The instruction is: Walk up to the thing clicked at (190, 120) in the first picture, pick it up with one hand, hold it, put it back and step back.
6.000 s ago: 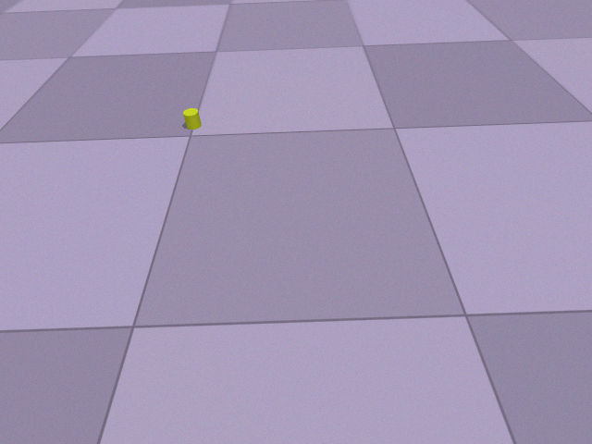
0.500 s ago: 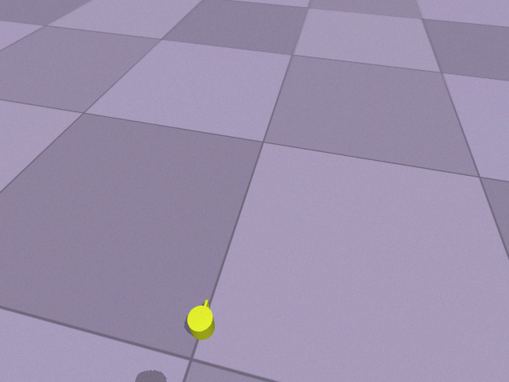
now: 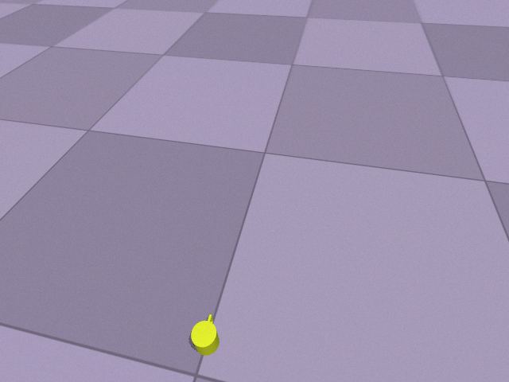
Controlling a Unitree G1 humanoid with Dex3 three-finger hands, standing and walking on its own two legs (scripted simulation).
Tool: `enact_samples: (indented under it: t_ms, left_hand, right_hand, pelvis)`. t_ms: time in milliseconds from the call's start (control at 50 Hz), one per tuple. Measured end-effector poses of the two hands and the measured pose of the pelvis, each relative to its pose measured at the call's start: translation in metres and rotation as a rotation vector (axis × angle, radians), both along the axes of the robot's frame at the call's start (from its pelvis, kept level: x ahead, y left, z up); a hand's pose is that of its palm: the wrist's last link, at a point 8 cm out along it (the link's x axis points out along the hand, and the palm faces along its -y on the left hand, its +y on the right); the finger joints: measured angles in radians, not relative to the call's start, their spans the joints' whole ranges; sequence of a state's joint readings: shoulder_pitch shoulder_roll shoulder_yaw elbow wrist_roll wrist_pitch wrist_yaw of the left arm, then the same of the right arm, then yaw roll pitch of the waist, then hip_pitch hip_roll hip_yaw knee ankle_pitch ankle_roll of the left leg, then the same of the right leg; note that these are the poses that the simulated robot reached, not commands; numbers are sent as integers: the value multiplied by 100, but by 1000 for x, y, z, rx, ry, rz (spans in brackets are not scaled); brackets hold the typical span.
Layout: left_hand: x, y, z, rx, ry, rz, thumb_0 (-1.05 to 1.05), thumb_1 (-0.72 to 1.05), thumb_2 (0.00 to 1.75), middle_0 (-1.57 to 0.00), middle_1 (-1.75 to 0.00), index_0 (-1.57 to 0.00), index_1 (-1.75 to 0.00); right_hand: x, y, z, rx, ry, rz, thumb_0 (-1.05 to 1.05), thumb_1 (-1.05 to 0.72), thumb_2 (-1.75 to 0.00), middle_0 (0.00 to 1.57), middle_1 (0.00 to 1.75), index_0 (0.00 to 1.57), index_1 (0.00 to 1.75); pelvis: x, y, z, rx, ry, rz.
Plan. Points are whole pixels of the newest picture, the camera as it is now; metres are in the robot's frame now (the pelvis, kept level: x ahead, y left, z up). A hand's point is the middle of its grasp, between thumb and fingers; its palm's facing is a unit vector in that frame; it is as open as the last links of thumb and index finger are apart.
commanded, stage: walk up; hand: left
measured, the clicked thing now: (206, 333) +0.45 +0.22 -0.73
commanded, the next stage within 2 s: stand in 0.72 s
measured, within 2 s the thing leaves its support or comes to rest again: neither
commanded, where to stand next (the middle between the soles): +0.04 -0.01 m, yaw -1 degrees
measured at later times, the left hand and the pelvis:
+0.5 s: hand out of the picture +0.08 +0.26 -0.16, palm faces -0.02 -0.94 -0.33, open 7.4 cm; pelvis +0.01 +0.01 +0.00, yaw +0 degrees
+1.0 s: hand out of the picture +0.08 +0.26 -0.16, palm faces -0.02 -0.94 -0.34, open 7.4 cm; pelvis +0.01 +0.01 +0.00, yaw +0 degrees
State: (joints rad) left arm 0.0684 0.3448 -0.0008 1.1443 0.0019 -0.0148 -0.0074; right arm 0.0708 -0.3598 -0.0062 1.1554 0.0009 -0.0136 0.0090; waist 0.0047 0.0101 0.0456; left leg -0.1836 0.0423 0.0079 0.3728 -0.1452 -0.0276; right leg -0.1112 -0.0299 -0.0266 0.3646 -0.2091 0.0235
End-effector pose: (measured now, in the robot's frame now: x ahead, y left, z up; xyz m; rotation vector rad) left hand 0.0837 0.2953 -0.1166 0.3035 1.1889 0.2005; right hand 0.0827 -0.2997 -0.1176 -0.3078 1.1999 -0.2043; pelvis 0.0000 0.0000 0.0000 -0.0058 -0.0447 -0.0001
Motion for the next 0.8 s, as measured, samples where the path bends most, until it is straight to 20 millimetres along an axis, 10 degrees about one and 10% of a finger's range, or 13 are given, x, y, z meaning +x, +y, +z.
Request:
enact_samples:
  t_ms: [300,800]
  left_hand:
    - [10,3,-3,-14,24,-17,1,91,89,-20,-30,-20,-30]
    - [-11,11,-5,-4,68,22,1,91,89,-20,-30,-20,-30]
  right_hand:
    - [-21,4,1,-13,48,-39,1,-91,-90,21,30,20,30]
    - [12,14,2,1,10,3,0,-91,-90,21,30,20,30]
  pelvis:
    - [5,7,2,1,4,-8]
    - [12,10,2,2,8,0]
